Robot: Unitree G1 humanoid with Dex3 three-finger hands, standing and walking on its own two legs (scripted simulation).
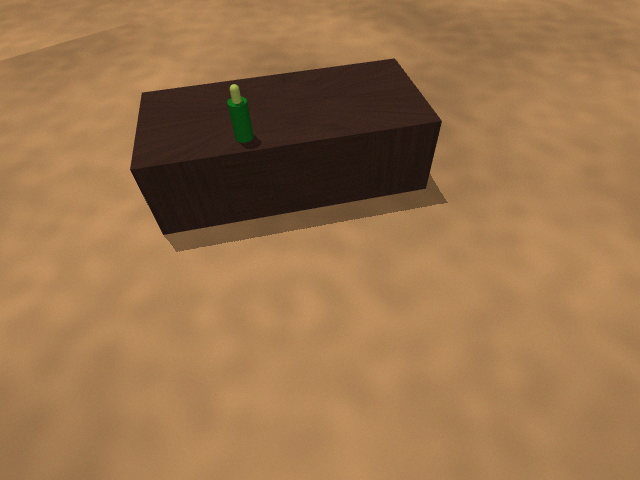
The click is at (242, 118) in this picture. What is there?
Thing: necked bottle
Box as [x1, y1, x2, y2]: [227, 84, 253, 142]
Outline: 232,84 230,86 231,97 227,101 235,138 237,141 245,142 253,137 246,99 239,94 237,85
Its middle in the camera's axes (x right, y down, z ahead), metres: -0.29 -0.47 +1.44
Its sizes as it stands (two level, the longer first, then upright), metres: 0.071 0.071 0.216
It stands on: a support 0.36 m high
